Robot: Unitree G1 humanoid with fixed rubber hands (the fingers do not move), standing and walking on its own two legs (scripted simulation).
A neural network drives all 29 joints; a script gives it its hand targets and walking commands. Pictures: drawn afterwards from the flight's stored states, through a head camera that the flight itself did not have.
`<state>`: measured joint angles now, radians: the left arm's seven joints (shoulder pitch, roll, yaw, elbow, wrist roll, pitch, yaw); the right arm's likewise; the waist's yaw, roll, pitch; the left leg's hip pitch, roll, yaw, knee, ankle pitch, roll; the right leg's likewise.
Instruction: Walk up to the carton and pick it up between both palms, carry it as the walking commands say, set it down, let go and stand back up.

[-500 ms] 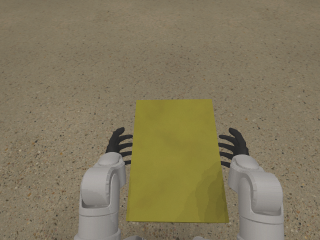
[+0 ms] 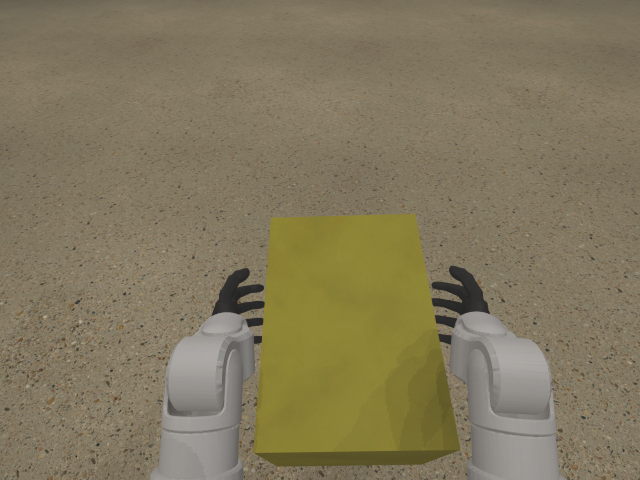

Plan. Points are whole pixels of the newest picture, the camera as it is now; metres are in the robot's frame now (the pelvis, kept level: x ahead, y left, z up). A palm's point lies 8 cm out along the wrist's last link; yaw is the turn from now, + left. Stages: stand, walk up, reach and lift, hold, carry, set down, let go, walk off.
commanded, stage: carry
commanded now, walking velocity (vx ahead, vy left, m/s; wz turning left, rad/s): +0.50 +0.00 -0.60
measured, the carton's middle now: (346, 340) +0.32 +0.00 +0.01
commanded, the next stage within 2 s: none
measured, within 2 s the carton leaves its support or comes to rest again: neither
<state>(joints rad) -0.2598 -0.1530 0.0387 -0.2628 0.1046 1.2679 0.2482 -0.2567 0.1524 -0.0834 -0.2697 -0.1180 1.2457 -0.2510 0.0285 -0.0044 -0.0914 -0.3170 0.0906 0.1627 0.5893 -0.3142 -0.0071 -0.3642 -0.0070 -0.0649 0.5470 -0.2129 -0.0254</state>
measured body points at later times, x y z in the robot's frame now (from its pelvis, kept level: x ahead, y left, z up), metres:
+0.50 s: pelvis +0.07 -0.05 +0.00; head +0.06 -0.05 +0.45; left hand +0.38 +0.03 +0.09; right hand +0.32 -0.25 +0.09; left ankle +0.01 +0.10 -0.70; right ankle +0.04 -0.12 -0.73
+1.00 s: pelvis +0.30 -0.08 +0.02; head +0.34 -0.08 +0.47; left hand +0.62 -0.13 +0.10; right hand +0.45 -0.36 +0.11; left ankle +0.32 +0.01 -0.73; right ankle +0.24 -0.19 -0.66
